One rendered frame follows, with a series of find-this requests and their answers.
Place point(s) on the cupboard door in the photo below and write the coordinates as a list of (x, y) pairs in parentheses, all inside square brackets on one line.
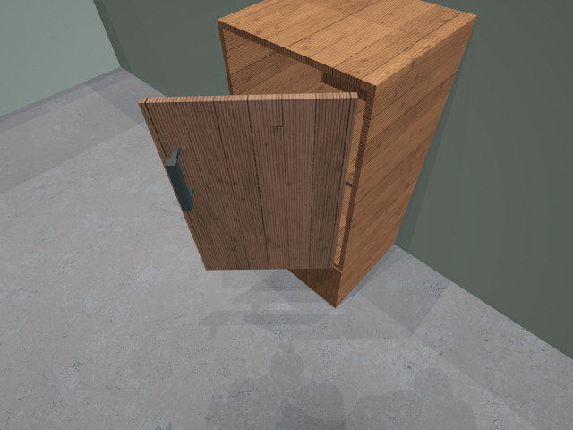
[(268, 174)]

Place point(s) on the handle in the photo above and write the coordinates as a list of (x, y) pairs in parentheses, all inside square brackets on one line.
[(177, 178)]

